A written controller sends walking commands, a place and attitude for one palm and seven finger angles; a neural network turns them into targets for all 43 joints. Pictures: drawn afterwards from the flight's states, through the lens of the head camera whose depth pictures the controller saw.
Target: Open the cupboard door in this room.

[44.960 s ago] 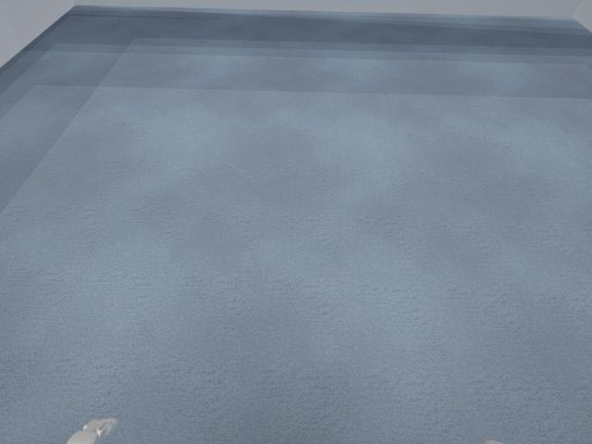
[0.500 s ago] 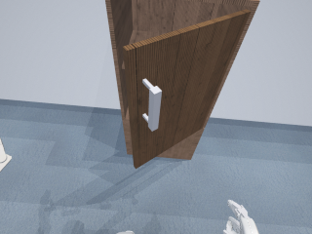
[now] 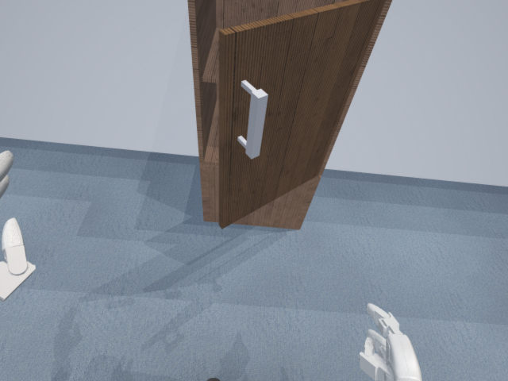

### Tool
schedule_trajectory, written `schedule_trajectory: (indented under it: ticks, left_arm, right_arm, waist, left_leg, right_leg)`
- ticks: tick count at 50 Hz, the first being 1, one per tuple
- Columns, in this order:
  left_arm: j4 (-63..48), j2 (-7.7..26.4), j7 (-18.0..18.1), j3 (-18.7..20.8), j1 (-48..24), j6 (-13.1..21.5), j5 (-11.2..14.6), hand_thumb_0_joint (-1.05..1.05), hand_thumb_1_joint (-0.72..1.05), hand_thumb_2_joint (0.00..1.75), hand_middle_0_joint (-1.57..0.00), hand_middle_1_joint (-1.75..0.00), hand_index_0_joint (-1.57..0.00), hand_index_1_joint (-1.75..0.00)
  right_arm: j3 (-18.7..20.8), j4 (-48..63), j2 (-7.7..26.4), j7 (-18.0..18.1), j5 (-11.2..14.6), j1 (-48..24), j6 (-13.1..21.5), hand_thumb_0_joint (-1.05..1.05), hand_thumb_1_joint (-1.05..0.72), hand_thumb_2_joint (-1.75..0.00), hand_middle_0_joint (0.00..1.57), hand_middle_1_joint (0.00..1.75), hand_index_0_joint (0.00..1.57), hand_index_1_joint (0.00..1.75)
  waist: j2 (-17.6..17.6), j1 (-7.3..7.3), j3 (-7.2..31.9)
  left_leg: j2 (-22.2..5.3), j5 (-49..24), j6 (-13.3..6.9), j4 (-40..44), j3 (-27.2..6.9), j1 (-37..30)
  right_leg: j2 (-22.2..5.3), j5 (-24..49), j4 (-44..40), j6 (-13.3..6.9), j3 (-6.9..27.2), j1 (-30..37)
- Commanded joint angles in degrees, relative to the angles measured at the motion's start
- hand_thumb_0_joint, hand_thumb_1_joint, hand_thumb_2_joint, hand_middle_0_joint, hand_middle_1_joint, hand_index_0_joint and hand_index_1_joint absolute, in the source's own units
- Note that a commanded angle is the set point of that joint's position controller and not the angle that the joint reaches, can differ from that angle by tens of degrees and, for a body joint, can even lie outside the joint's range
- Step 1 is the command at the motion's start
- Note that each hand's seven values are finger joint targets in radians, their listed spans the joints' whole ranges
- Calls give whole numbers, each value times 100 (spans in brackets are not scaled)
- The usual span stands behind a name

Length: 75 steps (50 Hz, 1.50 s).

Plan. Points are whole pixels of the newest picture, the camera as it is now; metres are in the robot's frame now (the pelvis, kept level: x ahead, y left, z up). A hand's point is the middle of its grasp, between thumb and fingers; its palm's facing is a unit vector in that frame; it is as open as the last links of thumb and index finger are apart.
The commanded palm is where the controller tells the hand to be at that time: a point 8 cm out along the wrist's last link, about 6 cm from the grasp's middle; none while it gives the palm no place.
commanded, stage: stop stepping back and stand still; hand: left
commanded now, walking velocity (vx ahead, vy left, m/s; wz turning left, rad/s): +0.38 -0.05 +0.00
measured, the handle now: (249, 121) +0.57 +0.05 +0.07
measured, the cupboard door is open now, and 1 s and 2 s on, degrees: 39 39 39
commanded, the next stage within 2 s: let the arm hang, fingers relaxed in 1.08 s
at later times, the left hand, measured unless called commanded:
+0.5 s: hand out of the picture +0.10 +0.28 +0.16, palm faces +0.48 -0.77 -0.42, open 7.5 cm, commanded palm +0.04 +0.31 +0.17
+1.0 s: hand out of the picture +0.10 +0.30 +0.16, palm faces +0.46 -0.75 -0.47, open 7.5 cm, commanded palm +0.04 +0.33 +0.17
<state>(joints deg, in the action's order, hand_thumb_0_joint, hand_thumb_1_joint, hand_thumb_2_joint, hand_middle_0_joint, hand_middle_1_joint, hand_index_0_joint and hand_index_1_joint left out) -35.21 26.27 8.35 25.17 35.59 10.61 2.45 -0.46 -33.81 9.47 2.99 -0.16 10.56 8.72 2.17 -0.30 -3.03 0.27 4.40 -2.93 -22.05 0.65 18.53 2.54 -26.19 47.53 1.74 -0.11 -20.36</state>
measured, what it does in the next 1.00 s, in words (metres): steps on the spot: right foot, then left foot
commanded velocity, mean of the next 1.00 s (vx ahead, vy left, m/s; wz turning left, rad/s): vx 0.13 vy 0.00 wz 0.00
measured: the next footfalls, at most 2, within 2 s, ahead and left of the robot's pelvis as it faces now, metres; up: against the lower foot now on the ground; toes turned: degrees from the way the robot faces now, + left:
right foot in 0.12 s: -0.03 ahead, -0.08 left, +0.00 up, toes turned -2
left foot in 0.42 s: -0.03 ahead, +0.14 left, +0.00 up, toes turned +5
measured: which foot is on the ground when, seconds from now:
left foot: down 0.00-0.12, up 0.14-0.40, down 0.42-1.00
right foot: up 0.00-0.10, down 0.12-1.00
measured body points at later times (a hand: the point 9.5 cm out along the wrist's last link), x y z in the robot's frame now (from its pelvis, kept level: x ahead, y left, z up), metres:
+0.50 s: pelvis -0.09 +0.01 -0.01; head -0.11 +0.02 +0.44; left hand +0.07 +0.32 +0.18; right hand +0.05 -0.25 -0.09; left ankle -0.08 +0.13 -0.74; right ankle -0.10 -0.09 -0.73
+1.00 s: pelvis -0.09 +0.02 -0.01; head -0.08 +0.03 +0.44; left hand +0.07 +0.33 +0.18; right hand +0.07 -0.20 -0.09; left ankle -0.07 +0.13 -0.74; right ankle -0.07 -0.08 -0.74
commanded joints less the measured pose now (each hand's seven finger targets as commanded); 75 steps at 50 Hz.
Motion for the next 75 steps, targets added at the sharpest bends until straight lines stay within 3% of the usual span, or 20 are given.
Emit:
schedule_trajectory:
  ticks: [1, 4, 6, 7, 12, 18, 21, 23, 29, 30, 32, 35, 40, 44, 52, 58, 59, 63, 66, 75]
  left_arm:
    - [-744, 702, 264, 574, -235, 74, -16, 0, 90, 90, -20, -30, -20, -30]
    - [-622, 838, 207, 507, -408, 80, -38, 0, 90, 90, -20, -30, -20, -30]
    - [-787, 1159, 142, 651, -577, 103, 23, 0, 90, 90, -20, -30, -20, -30]
    - [-936, 1284, 187, 835, -931, 154, 49, 0, 90, 90, -20, -30, -20, -30]
    - [256, 777, 49, 337, -1429, 262, -49, 0, 90, 90, -20, -30, -20, -30]
    - [-232, 748, 224, 459, -1212, 408, -131, 0, 90, 90, -20, -30, -20, -30]
    - [-663, 756, 251, 567, -1168, 512, -73, 0, 90, 90, -20, -30, -20, -30]
    - [-493, 806, 201, 608, -1106, 496, -115, 0, 90, 90, -20, -30, -20, -30]
    - [-148, 687, 141, 591, -525, 374, -128, 0, 90, 90, -20, -30, -20, -30]
    - [-104, 728, 124, 612, -571, 377, -141, 0, 90, 90, -20, -30, -20, -30]
    - [-18, 921, 104, 743, -756, 337, -118, 0, 90, 90, -20, -30, -20, -30]
    - [36, 792, 69, 703, -967, 480, -69, 0, 90, 90, -20, -30, -20, -30]
    - [-452, 634, 158, 494, -1132, 512, -121, 0, 90, 90, -20, -30, -20, -30]
    - [-494, 714, 174, 640, -953, 582, -131, 0, 90, 90, -20, -30, -20, -30]
    - [-163, 598, 73, 580, -364, 529, -50, 0, 90, 90, -20, -30, -20, -30]
    - [-148, 660, 80, 603, -539, 468, -23, 0, 90, 90, -20, -30, -20, -30]
    - [4243, -246, -749, -1828, -1012, -445, -573, 0, 90, 90, -20, -30, -20, -30]
    - [5180, -564, -836, -1877, -1378, -1017, -457, 0, 90, 90, -20, -30, -20, -30]
    - [6325, -275, -832, -1976, -1864, -996, -489, 0, 90, 90, -20, -30, -20, -30]
    - [8981, -714, -720, -2304, -1864, -1028, -325, 0, 90, 90, -20, -30, -20, -30]
  right_arm:
    - [251, 695, 919, 176, -62, -443, 250, 0, -90, -90, 20, 30, 20, 30]
    - [220, 643, 870, 196, -96, -426, 162, 0, -90, -90, 20, 30, 20, 30]
    - [206, 565, 817, 168, -138, -434, 53, 0, -90, -90, 20, 30, 20, 30]
    - [162, 555, 900, 153, -190, -605, 64, 0, -90, -90, 20, 30, 20, 30]
    - [256, 341, 928, 244, 3, -409, 93, 0, -90, -90, 20, 30, 20, 30]
    - [220, 466, 851, 379, -69, -178, 335, 0, -90, -90, 20, 30, 20, 30]
    - [347, 668, 1142, 347, 1, -125, 368, 0, -90, -90, 20, 30, 20, 30]
    - [296, 476, 951, 289, -48, -83, 389, 0, -90, -90, 20, 30, 20, 30]
    - [267, 537, 1027, 150, -19, -265, 339, 0, -90, -90, 20, 30, 20, 30]
    - [285, 591, 1004, 145, -27, -301, 267, 0, -90, -90, 20, 30, 20, 30]
    - [343, 667, 912, 119, -8, -325, 183, 0, -90, -90, 20, 30, 20, 30]
    - [281, 478, 842, 100, -20, -172, 164, 0, -90, -90, 20, 30, 20, 30]
    - [171, 500, 786, 261, -107, -217, 262, 0, -90, -90, 20, 30, 20, 30]
    - [238, 593, 894, 239, -58, -255, 311, 0, -90, -90, 20, 30, 20, 30]
    - [302, 664, 918, 97, 40, -233, 230, 0, -90, -90, 20, 30, 20, 30]
    - [252, 728, 885, 174, 18, -397, 102, 0, -90, -90, 20, 30, 20, 30]
    - [571, -778, 1945, -364, -1, -481, 238, 0, -90, -90, 20, 30, 20, 30]
    - [328, -639, 1432, -315, -108, -214, -460, 0, -90, -90, 20, 30, 20, 30]
    - [297, -955, 1409, -311, -120, -208, -610, 0, -90, -90, 20, 30, 20, 30]
    - [109, -2146, 912, -239, -122, 98, -838, 0, -90, -90, 20, 30, 20, 30]
  waist:
    - [-1684, 73, 736]
    - [-1234, 37, 762]
    - [797, 35, 766]
    - [655, -33, 611]
    - [182, 139, -214]
    - [57, 34, 578]
    - [-1333, 50, 976]
    - [-1755, 181, 457]
    - [-1287, 50, 363]
    - [-673, 25, 255]
    - [1163, -42, 260]
    - [482, 124, 264]
    - [-182, 98, 631]
    - [-1334, -10, 739]
    - [-158, 84, 938]
    - [-378, 49, 734]
    - [-597, 359, 290]
    - [9, 36, 704]
    - [1045, 49, 751]
    - [-1119, -8, 493]
  left_leg:
    - [-1007, 3419, 108, 2118, -1026, 398]
    - [-408, 2734, 497, 1112, -298, 239]
    - [47, 1405, 398, -2242, -8, -273]
    - [-54, 1390, 382, -3188, -145, 441]
    - [-374, 1269, 333, -3238, 1, 1272]
    - [-110, 1480, 63, -316, 588, -405]
    - [-1274, -198, -443, -29, -1142, -1604]
    - [-1902, 615, -870, 698, -1966, -1070]
    - [-1232, 1667, -288, 3, -392, 579]
    - [-881, 2321, -107, -538, -113, 1100]
    - [-7, 2583, 211, -3334, 297, 1603]
    - [-372, 1836, 304, -4011, -111, 1261]
    - [-180, 1236, 163, -591, 361, -834]
    - [-1391, 826, -272, 647, -1377, -448]
    - [-484, -77, 243, -505, -136, -362]
    - [-499, 469, 183, -55, -236, -490]
    - [-691, -306, 31, -966, -473, 53]
    - [-1051, 11, -305, -164, -1109, 610]
    - [-445, 299, -20, -670, -520, 68]
    - [-567, 872, 102, 288, -589, -244]
  right_leg:
    - [254, -389, -959, -158, -572, 1397]
    - [125, 2, -3009, -402, -611, 1939]
    - [-1731, -328, -4172, -1166, 1596, 171]
    - [-2360, -146, -4263, -1571, 2176, -39]
    - [-1785, -468, -3922, -1051, 1250, -48]
    - [-1360, 225, -2868, -916, 1023, 766]
    - [-303, 1295, -874, -229, 1, -23]
    - [-236, -472, 47, -99, -301, -605]
    - [-228, 582, -1680, -181, -573, 1328]
    - [-380, 457, -2193, -358, -114, 1619]
    - [-2126, -1199, -3743, -1267, 2959, 919]
    - [-2015, -81, -3582, -1338, 1975, 406]
    - [-1291, 5, -2942, -761, 653, 67]
    - [-298, 749, -1273, -103, -164, 562]
    - [-874, 2974, -2376, -362, 582, 1301]
    - [-739, 1914, -2645, -273, 470, 974]
    - [-1017, 2533, -1707, -384, 50, 159]
    - [-557, 1069, -1287, -296, 18, 700]
    - [-1069, 1723, -2210, -525, 480, 716]
    - [-881, 1298, -2600, -443, 241, 1101]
